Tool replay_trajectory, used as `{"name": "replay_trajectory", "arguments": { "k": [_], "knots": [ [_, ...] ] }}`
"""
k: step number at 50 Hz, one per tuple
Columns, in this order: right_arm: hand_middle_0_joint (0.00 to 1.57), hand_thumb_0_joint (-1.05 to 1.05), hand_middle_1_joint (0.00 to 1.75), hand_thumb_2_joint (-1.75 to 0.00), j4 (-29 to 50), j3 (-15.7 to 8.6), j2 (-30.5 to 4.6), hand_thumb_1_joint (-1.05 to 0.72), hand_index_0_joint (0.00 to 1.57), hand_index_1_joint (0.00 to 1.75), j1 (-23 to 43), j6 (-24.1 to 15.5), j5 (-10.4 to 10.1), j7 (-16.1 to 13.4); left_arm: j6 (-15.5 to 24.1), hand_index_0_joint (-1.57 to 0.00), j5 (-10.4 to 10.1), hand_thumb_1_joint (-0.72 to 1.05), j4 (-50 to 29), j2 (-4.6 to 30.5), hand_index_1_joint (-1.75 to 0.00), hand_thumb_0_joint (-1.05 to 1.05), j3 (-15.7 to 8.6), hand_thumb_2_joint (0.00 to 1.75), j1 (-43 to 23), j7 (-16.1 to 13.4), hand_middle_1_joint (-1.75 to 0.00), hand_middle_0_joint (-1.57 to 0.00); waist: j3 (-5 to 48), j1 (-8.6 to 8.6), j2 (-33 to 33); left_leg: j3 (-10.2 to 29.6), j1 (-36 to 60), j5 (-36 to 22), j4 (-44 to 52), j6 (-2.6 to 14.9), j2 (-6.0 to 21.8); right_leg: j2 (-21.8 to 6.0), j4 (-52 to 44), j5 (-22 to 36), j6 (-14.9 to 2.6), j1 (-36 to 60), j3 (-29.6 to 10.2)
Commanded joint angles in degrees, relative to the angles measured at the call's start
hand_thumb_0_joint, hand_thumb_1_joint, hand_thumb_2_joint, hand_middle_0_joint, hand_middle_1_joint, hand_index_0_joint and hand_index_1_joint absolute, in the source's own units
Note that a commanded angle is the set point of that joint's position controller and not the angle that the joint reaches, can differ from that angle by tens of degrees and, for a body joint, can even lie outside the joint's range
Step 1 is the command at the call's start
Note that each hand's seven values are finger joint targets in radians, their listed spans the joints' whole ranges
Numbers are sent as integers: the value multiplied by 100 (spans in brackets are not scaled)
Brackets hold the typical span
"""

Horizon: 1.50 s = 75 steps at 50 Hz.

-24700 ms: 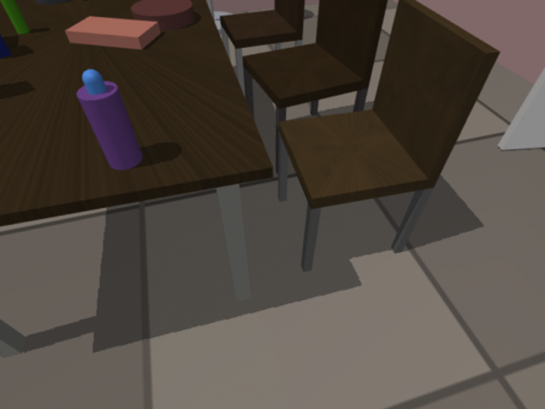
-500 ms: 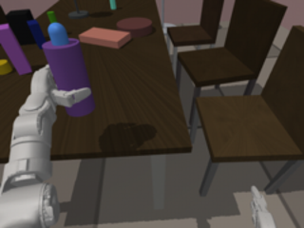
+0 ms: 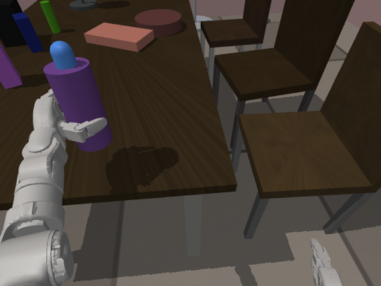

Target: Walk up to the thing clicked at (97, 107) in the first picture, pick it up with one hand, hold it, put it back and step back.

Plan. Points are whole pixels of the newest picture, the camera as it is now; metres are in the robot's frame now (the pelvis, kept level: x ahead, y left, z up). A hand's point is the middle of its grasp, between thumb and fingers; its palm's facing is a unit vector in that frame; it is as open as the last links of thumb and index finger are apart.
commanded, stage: crouch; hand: left
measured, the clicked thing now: (79, 98) +0.45 +0.21 +0.21
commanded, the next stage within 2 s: lower in 0.30 s
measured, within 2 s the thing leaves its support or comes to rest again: neither
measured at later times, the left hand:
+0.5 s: hand (91, 119) +0.46 +0.21 +0.14, palm faces +0.20 -0.98 +0.00, open 10.9 cm
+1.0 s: hand (98, 136) +0.47 +0.22 +0.08, palm faces +0.18 -0.98 +0.00, open 10.9 cm
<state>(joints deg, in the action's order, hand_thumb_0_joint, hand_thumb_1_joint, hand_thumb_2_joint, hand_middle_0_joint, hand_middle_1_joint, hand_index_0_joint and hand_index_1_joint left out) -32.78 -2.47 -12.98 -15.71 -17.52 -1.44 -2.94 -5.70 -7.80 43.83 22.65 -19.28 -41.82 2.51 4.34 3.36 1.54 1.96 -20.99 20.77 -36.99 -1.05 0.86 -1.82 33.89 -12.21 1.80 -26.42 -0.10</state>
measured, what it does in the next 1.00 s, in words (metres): stands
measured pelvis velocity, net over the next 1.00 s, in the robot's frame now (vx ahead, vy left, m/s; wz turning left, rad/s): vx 0.00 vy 0.00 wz -0.01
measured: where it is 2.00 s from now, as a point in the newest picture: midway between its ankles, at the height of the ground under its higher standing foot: outside the picture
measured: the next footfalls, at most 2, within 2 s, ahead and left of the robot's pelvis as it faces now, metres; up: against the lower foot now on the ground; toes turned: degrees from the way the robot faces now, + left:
none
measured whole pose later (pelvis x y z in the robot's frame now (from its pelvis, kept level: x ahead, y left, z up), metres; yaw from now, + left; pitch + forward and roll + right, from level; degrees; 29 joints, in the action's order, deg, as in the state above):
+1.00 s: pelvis +0.00 +0.00 -0.02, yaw +0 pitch +12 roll -1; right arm -21.7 -1.8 -12.9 -16.3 -8.3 -0.8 -2.7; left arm 10.7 -7.1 56.4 25.2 -20.9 -42.5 5.4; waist 5.3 6.9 -0.3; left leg 2.2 -33.6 24.9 -46.5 -1.1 1.3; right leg -1.3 42.3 -15.5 1.8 -38.8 -0.1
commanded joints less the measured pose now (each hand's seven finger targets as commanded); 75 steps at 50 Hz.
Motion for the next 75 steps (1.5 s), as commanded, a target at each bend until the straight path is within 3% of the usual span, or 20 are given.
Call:
{"name": "replay_trajectory", "arguments": {
  "k": [1,2,5,12,18,23,26,34,43,45,53,55,57,60,61,64,65,69,70,75],
  "knots": [
    [5,0,5,-5,989,-267,-683,55,5,5,369,-222,-2,-21,724,-136,-141,5,-1654,1554,-149,0,-276,133,-3576,44,-149,-134,2078,103,269,-220,408,-1742,578,104,-87,176,-243,1137,-199,1209,285],
    [5,0,5,-5,951,-266,-690,55,5,5,370,-188,-8,-27,701,-134,-128,3,-1086,1359,-148,0,-174,132,-3194,70,-147,-132,1875,130,114,-208,268,-1681,590,109,-75,178,-233,1086,-204,1148,291],
    [5,0,5,-5,1114,-363,-822,55,5,5,313,-157,1,-45,889,-133,-133,2,-1669,1691,-146,0,-311,130,-3681,83,-146,-131,2248,117,250,-187,524,-1799,577,91,-62,185,-226,1172,-202,1195,298],
    [5,0,5,-5,1330,-170,-582,54,5,5,373,21,0,-30,1098,-131,-81,2,-1068,1694,-144,0,-323,129,-3445,136,-144,-129,2349,121,384,-222,391,-1941,489,82,-98,141,-168,1335,-218,1289,245],
    [5,0,5,-5,1356,-314,-760,54,5,5,319,155,9,-65,1313,-132,-135,1,-1202,2111,-146,0,-561,131,-3719,173,-146,-129,2407,146,357,-240,256,-1730,436,120,-104,133,-173,1226,-207,1276,214],
    [5,0,5,-5,1223,-59,-427,53,5,5,317,264,4,-39,1417,-133,-99,-3,-591,1664,-145,0,-292,126,-3489,201,-145,-130,2103,219,388,-255,44,-1554,367,136,-105,144,-129,1099,-210,973,211],
    [5,0,5,-5,1283,-315,-732,53,5,5,372,279,19,-58,1510,-134,-141,-7,-56,1782,-146,0,-463,125,-2999,217,-146,-131,1987,251,44,-258,-213,-1328,280,188,-108,138,-55,942,-177,872,203],
    [5,0,5,-6,1710,-307,-813,51,5,5,426,422,64,-63,1991,-132,-104,-5,-878,2165,-144,0,-527,122,-3698,316,-143,-130,3000,239,465,-225,-67,-1739,-90,118,-83,103,325,1318,-214,903,156],
    [5,0,5,-6,1909,-297,-754,51,5,5,183,601,64,-65,2159,-131,-63,-1,-642,2014,-144,0,-473,126,-3397,234,-144,-129,2815,297,582,-240,-337,-1693,-304,98,-92,118,521,1253,-242,616,142],
    [5,0,5,-6,1796,-301,-748,51,5,5,15,639,77,-35,2144,-132,-52,-1,-108,1786,-145,0,-368,126,-2958,283,-144,-130,2344,384,509,-208,-484,-1750,-371,73,-58,141,530,1155,-258,231,167],
    [5,0,5,-6,2377,-322,-753,51,5,5,-37,722,83,54,2260,-130,-64,-2,-827,1740,-143,0,-341,124,-3311,306,-142,-129,3047,306,692,-187,-300,-2012,-528,37,-17,152,788,1329,-280,321,189],
    [5,0,5,-6,2221,-352,-810,52,5,5,-176,731,108,86,2228,-129,-96,0,-224,1531,-143,0,-311,125,-2842,299,-142,-128,2572,355,587,-87,-396,-2264,-583,-25,50,187,841,1247,-309,-81,249],
    [5,0,5,-6,2449,-384,-872,51,5,5,-164,737,107,104,2309,-129,-75,0,-854,1808,-142,0,-387,124,-3317,264,-141,-128,3155,313,840,-72,-42,-2559,-677,-45,65,185,927,1383,-322,4,255],
    [5,0,5,-6,2543,-466,-908,51,5,5,-335,804,128,94,2263,-127,-11,-4,-494,1506,-142,0,-288,124,-3028,207,-141,-126,2832,428,469,-94,-389,-2171,-646,-17,55,198,944,1278,-317,-1,235],
    [5,0,5,-6,2547,-272,-734,52,5,5,-291,798,126,113,2205,-126,2,-3,164,1186,-141,0,-174,124,-2592,189,-139,-125,2288,449,191,-80,-690,-1921,-609,0,54,211,916,1055,-303,-176,257],
    [5,0,5,-6,2600,-296,-746,53,5,5,-326,836,137,124,2318,-128,-29,1,-413,1520,-141,0,-353,125,-3059,136,-140,-126,2579,325,490,-140,-703,-1643,-646,18,-4,175,919,876,-297,-173,216],
    [5,0,5,-5,2737,-327,-740,52,5,5,-351,842,140,128,2285,-135,-11,1,-106,1384,-140,0,-294,118,-2869,140,-139,-133,2527,436,260,-168,-819,-1467,-665,54,-19,171,906,832,-267,-126,200],
    [5,0,5,-5,2827,-329,-773,51,5,5,-489,856,154,135,2364,-113,5,-26,-820,1570,-108,0,-305,86,-3348,121,-109,-109,2921,357,717,-190,-499,-1762,-730,17,-39,152,964,1048,-287,-86,173],
    [5,0,5,-5,2803,-381,-814,50,5,5,-481,859,166,123,2285,-110,48,-29,-156,1387,-103,0,-229,78,-3046,129,-105,-107,2627,475,410,-153,-565,-1810,-756,20,-9,173,978,1023,-279,-254,205],
    [5,0,5,-5,2851,-282,-703,51,5,5,-388,910,157,123,2274,-78,14,-60,-251,1293,-73,0,-200,50,-3166,136,-73,-76,2620,420,365,-175,-769,-1435,-700,46,-29,159,947,827,-282,-135,187]
  ]
}}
